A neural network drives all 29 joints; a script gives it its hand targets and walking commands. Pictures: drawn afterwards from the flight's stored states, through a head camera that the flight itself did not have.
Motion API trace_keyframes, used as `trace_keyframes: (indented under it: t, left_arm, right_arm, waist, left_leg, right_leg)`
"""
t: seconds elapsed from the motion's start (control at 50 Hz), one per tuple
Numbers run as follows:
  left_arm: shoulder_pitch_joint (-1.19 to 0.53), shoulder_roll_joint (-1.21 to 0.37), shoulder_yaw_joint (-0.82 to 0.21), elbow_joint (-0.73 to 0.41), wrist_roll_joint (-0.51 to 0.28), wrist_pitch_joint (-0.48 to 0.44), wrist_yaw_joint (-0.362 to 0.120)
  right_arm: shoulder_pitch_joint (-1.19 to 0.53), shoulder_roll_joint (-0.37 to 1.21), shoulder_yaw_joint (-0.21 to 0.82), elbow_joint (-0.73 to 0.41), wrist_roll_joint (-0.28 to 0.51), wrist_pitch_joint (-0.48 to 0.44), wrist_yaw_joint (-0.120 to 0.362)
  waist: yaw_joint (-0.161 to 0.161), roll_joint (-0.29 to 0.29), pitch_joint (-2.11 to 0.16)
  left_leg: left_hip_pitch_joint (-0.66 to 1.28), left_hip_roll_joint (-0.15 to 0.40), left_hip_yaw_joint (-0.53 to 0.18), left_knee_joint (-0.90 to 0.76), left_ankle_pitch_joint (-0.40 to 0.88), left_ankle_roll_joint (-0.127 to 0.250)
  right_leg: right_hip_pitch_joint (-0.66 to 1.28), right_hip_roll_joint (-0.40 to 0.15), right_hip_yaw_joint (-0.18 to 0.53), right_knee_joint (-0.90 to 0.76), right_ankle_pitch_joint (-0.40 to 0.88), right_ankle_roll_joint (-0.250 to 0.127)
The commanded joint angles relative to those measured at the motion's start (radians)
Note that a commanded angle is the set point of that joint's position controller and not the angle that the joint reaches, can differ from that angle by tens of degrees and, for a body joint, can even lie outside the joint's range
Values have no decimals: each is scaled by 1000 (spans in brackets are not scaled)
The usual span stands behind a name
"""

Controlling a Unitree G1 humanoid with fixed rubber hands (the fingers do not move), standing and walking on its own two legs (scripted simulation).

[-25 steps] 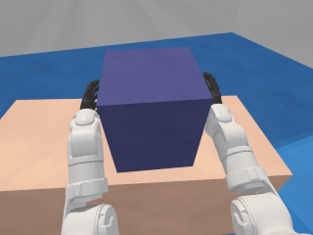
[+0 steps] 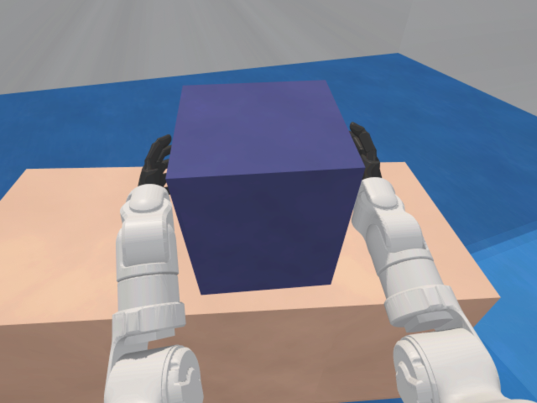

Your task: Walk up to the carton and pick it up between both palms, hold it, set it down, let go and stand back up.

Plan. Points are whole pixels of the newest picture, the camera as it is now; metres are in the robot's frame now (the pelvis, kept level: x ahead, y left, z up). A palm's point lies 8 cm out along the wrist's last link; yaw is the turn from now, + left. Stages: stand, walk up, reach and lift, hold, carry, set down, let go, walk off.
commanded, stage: hold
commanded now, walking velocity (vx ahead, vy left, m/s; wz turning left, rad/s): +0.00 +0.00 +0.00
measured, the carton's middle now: (261, 191) +0.38 +0.00 +0.16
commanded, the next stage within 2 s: set down in 1.44 s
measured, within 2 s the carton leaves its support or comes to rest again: neither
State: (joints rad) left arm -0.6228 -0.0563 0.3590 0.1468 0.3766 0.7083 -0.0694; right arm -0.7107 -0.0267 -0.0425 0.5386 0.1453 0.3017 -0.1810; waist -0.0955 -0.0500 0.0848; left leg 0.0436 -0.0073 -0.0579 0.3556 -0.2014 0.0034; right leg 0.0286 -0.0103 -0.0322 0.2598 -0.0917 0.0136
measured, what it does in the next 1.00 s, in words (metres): stands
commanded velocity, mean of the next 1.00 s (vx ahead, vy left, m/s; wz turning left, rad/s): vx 0.00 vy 0.00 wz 0.00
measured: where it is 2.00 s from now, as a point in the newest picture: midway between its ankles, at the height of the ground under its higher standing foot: outside the picture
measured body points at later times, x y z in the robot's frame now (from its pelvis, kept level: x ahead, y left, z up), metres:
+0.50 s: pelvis +0.00 +0.00 +0.00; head -0.05 +0.02 +0.45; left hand +0.38 +0.16 +0.19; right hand +0.38 -0.15 +0.20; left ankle +0.01 +0.12 -0.75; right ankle +0.05 -0.13 -0.75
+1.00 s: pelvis +0.00 +0.00 +0.00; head -0.05 +0.02 +0.45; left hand +0.38 +0.16 +0.19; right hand +0.38 -0.15 +0.20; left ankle +0.01 +0.12 -0.75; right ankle +0.05 -0.13 -0.75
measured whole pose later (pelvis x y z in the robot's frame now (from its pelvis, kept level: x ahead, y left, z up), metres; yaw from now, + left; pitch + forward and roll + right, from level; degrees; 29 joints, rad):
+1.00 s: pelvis +0.00 +0.00 +0.00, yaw +0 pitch -11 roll -1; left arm -0.61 -0.06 0.35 0.13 0.37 0.72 -0.07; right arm -0.70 -0.04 -0.03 0.52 0.16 0.31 -0.19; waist -0.09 -0.05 0.08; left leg 0.04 -0.01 -0.06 0.36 -0.21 0.00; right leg 0.03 -0.01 -0.03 0.26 -0.10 0.01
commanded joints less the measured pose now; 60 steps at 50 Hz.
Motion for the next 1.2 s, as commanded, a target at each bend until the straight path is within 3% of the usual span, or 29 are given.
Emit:
trace_keyframes:
  t: [0.0, 0.12, 0.16, 0.28, 0.32, 0.38, 0.46, 0.5, 0.54, 0.58, 0.62, 0.64, 0.66, 0.7, 0.72, 0.78, 0.9, 1.0, 1.06, 1.18]
  left_arm:
    - [-649, -467, -494, -130, -163, -63, -138]
    - [-623, -456, -478, -83, -146, -50, -143]
    - [-600, -460, -483, -95, -152, -47, -144]
    - [-620, -461, -479, -110, -155, -50, -149]
    - [-652, -450, -467, -79, -151, -48, -153]
    - [-638, -480, -505, -109, -168, -55, -146]
    - [-633, -471, -492, -93, -162, -53, -142]
    - [-640, -473, -504, -118, -173, -56, -142]
    - [-611, -461, -496, -131, -163, -53, -140]
    - [-604, -460, -487, -109, -156, -45, -147]
    - [-605, -453, -471, -96, -142, -39, -150]
    - [-627, -459, -482, -109, -151, -43, -149]
    - [-629, -452, -461, -88, -151, -45, -148]
    - [-626, -471, -507, -172, -178, -57, -138]
    - [-637, -470, -506, -155, -168, -55, -137]
    - [-601, -450, -461, -71, -141, -40, -146]
    - [-631, -464, -501, -131, -171, -52, -139]
    - [-628, -451, -458, -78, -137, -45, -150]
    - [-623, -469, -493, -129, -166, -54, -145]
    - [-627, -459, -471, -84, -147, -47, -149]
  right_arm:
    - [-645, 553, 365, -284, 81, -50, 114]
    - [-635, 534, 338, -241, 64, -38, 114]
    - [-640, 532, 352, -282, 76, -40, 112]
    - [-616, 544, 341, -256, 74, -36, 107]
    - [-634, 537, 320, -221, 59, -33, 112]
    - [-654, 542, 340, -286, 72, -46, 114]
    - [-660, 531, 340, -272, 73, -42, 114]
    - [-633, 543, 345, -271, 76, -42, 112]
    - [-620, 532, 363, -286, 86, -37, 108]
    - [-618, 525, 352, -271, 80, -32, 107]
    - [-628, 510, 345, -257, 79, -29, 110]
    - [-637, 519, 340, -260, 73, -31, 113]
    - [-661, 524, 337, -272, 73, -38, 116]
    - [-638, 547, 376, -323, 98, -46, 111]
    - [-623, 537, 363, -285, 88, -37, 110]
    - [-626, 525, 334, -239, 61, -29, 116]
    - [-636, 536, 368, -292, 86, -33, 108]
    - [-624, 526, 327, -224, 60, -27, 113]
    - [-643, 539, 353, -296, 80, -44, 111]
    - [-630, 532, 325, -230, 59, -34, 116]
  waist:
    - [2, 89, -391]
    - [-9, 76, -323]
    - [-4, 64, -353]
    - [-7, 71, -337]
    - [-12, 74, -300]
    - [-17, 92, -369]
    - [-5, 88, -348]
    - [-19, 83, -360]
    - [-8, 82, -381]
    - [-20, 73, -352]
    - [-2, 84, -318]
    - [-9, 84, -327]
    - [2, 60, -331]
    - [5, 76, -412]
    - [-11, 86, -390]
    - [-9, 62, -301]
    - [-9, 75, -377]
    - [-9, 70, -312]
    - [0, 82, -378]
    - [-12, 70, -322]
  left_leg:
    - [-75, -47, 89, -75, 244, -26]
    - [-94, -45, 88, -90, 176, -26]
    - [-90, -45, 90, -82, 206, -24]
    - [-95, -47, 88, -84, 219, -24]
    - [-116, -43, 89, -101, 156, -24]
    - [-89, -44, 86, -81, 213, -33]
    - [-95, -45, 86, -86, 212, -32]
    - [-82, -43, 85, -80, 241, -34]
    - [-62, -47, 84, -64, 288, -35]
    - [-77, -48, 83, -74, 243, -30]
    - [-101, -46, 87, -87, 211, -30]
    - [-105, -43, 87, -92, 195, -27]
    - [-115, -43, 85, -96, 179, -19]
    - [-75, -46, 84, -67, 294, -30]
    - [-65, -46, 81, -65, 283, -39]
    - [-111, -43, 90, -99, 164, -25]
    - [-73, -48, 82, -69, 269, -30]
    - [-112, -45, 87, -96, 159, -23]
    - [-92, -46, 88, -81, 231, -28]
    - [-117, -44, 88, -98, 166, -22]
  right_leg:
    - [208, 58, -54, -1, 83, -6]
    - [183, 61, -59, -9, 29, -10]
    - [200, 61, -55, -7, 60, -7]
    - [201, 61, -54, -3, 74, -5]
    - [180, 57, -56, -11, 13, -9]
    - [192, 62, -53, -3, 59, -14]
    - [181, 63, -56, -5, 42, -9]
    - [196, 61, -54, -1, 85, -10]
    - [215, 63, -51, 3, 121, -7]
    - [207, 62, -53, -7, 84, -8]
    - [202, 64, -56, -10, 52, -11]
    - [195, 61, -55, -7, 33, -11]
    - [199, 60, -55, -8, 26, -11]
    - [227, 65, -52, 7, 129, -7]
    - [212, 65, -54, 4, 114, -8]
    - [183, 63, -58, -13, 18, -12]
    - [203, 64, -52, 3, 106, -8]
    - [184, 58, -57, -12, 10, -9]
    - [210, 63, -52, 0, 81, -6]
    - [192, 57, -56, -5, 28, -10]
